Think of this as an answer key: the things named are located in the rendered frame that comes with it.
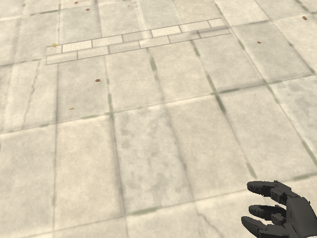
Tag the right robot hand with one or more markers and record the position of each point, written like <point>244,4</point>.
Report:
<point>297,221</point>

